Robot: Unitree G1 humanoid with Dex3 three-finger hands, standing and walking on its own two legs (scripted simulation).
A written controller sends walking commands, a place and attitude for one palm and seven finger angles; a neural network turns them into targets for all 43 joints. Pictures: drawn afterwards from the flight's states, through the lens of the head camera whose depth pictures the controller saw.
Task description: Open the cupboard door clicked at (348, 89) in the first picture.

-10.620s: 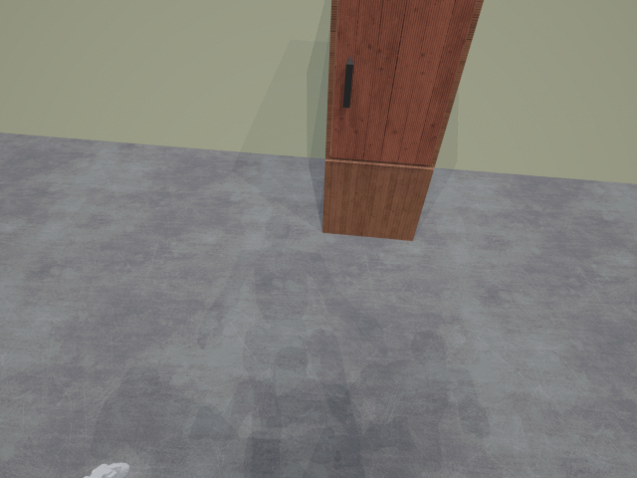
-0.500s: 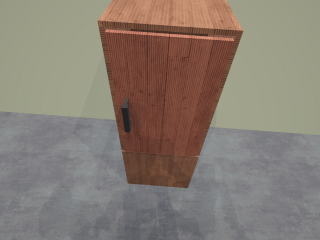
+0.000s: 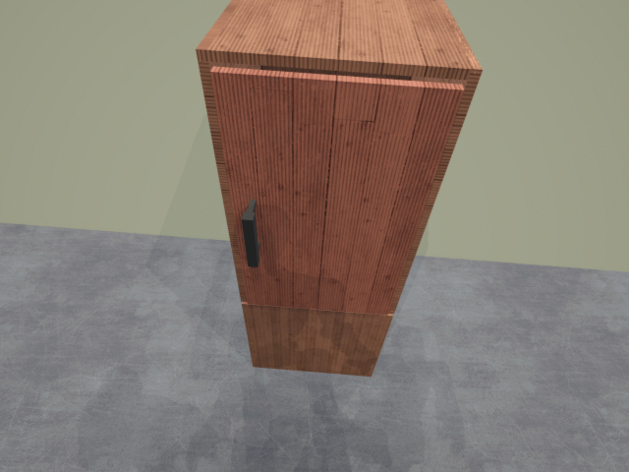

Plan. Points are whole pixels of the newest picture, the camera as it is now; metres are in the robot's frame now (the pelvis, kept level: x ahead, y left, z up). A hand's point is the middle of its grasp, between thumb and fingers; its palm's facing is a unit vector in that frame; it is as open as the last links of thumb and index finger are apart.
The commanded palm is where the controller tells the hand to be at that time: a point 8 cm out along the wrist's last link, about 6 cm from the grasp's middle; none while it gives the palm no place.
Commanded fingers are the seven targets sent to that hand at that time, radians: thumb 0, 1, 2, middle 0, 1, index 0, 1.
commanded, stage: come to a stop and stand still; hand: left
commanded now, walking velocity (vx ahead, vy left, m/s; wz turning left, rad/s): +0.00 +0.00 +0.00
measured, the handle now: (253, 233) +0.54 +0.15 -0.06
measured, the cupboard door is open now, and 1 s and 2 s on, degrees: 0 0 0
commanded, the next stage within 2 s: look again from close up in 0.02 s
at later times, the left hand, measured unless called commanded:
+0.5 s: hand out of the picture +0.02 +0.20 -0.17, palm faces -0.03 -0.97 -0.25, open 7.3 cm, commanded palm none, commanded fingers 0.00 0.90 0.90 -0.20 -0.30 -0.20 -0.30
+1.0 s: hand (176, 395) +0.22 +0.19 -0.02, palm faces +0.15 -0.99 -0.06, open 7.9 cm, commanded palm +0.12 +0.25 -0.07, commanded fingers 0.00 0.55 0.75 -0.23 -0.53 -0.23 -0.53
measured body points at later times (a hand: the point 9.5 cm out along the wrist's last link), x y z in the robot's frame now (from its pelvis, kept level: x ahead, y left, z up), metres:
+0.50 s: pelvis +0.00 +0.00 +0.00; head +0.00 +0.00 +0.45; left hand +0.03 +0.25 -0.16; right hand +0.04 -0.27 -0.15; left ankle +0.04 +0.07 -0.75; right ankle -0.01 -0.14 -0.75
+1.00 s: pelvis -0.02 -0.03 -0.05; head +0.01 -0.02 +0.40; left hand +0.20 +0.25 -0.02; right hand +0.16 -0.27 -0.13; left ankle +0.04 +0.07 -0.75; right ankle -0.01 -0.14 -0.75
